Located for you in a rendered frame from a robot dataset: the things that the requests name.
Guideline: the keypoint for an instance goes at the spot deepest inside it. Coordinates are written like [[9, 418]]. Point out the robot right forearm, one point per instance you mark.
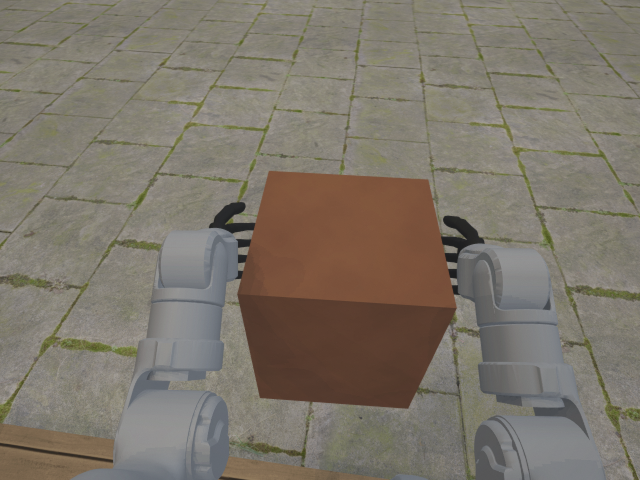
[[522, 356]]

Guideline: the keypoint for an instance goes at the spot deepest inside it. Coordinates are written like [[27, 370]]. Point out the robot left hand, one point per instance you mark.
[[224, 216]]

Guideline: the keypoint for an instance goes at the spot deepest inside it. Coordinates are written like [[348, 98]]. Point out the right robot upper arm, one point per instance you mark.
[[534, 448]]

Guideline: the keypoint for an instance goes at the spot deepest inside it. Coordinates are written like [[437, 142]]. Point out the robot right hand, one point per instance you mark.
[[468, 232]]

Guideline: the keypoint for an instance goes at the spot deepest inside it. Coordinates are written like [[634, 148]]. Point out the carton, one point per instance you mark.
[[345, 294]]

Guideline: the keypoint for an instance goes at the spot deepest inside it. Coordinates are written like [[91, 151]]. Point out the left robot upper arm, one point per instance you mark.
[[170, 435]]

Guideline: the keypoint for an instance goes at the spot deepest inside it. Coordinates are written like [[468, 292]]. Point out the robot left forearm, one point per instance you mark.
[[183, 335]]

